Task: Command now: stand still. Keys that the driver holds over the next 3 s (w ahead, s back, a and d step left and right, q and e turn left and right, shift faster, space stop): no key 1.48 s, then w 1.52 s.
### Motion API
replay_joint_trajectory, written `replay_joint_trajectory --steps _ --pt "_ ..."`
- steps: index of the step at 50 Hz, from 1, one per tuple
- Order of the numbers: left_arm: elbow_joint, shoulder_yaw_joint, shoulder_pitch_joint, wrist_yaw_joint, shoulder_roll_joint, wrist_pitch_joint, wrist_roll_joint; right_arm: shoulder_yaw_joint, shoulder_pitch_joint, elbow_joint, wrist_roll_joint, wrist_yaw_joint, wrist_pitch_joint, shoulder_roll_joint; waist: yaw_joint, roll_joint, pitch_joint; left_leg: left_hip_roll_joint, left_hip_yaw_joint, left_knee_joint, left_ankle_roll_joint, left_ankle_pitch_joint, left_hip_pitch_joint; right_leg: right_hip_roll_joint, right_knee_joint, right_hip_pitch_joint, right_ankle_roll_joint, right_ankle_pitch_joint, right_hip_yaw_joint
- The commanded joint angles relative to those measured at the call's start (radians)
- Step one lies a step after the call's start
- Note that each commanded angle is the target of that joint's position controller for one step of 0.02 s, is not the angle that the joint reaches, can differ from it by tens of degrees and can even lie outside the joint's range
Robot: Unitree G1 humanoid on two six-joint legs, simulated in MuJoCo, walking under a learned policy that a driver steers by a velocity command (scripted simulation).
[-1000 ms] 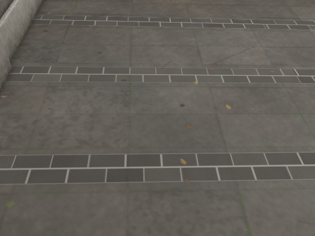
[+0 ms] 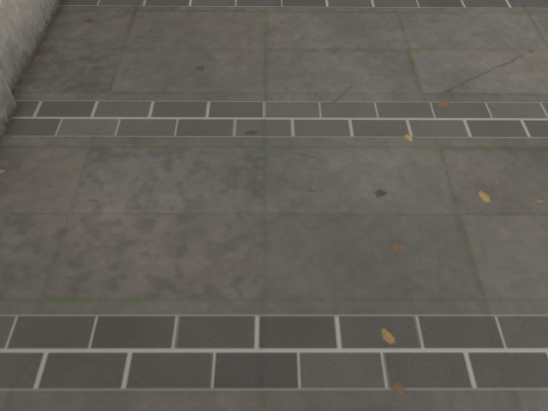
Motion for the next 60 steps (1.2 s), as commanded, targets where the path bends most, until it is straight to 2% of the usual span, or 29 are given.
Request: replay_joint_trajectory --steps 1,12,23,60 --pt "0.008 0.015 0.103 0.005 0.074 0.003 -0.001 -0.021 -0.023 -0.052 0.002 -0.005 -0.008 -0.092 0.012 0.016 -0.062 0.092 -0.099 -0.082 0.063 0.346 0.192 0.006 -0.071 -0.093 -0.013 0.183 -0.020" --pt "0.036 0.012 0.125 0.010 0.070 -0.004 -0.001 -0.022 -0.017 -0.025 0.005 -0.018 0.006 -0.101 0.001 0.010 0.011 0.071 -0.080 -0.109 0.035 0.154 0.180 0.001 -0.104 -0.133 -0.023 0.109 -0.022" --pt "0.041 0.006 0.164 0.013 0.057 -0.014 0.001 -0.018 -0.011 -0.004 0.004 -0.022 0.012 -0.101 -0.003 0.003 0.042 0.064 -0.076 -0.124 0.021 0.066 0.175 0.002 -0.123 -0.167 -0.031 0.056 -0.021" --pt "0.025 0.000 0.228 0.008 0.040 -0.024 0.000 -0.004 0.034 0.077 0.008 -0.029 0.018 -0.102 -0.010 -0.002 0.041 0.059 -0.065 -0.103 0.011 0.169 0.205 0.011 -0.145 -0.171 -0.040 0.109 -0.025"
Next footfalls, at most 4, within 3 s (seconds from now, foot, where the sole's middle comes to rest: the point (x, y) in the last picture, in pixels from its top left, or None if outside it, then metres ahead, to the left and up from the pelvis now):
2.22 right None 0.45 -0.14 -0.76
2.82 left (257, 303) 0.78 0.08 -0.76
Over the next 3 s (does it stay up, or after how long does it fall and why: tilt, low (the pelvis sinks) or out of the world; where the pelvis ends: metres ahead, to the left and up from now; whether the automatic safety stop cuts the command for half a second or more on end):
stays up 0.69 0.00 0.01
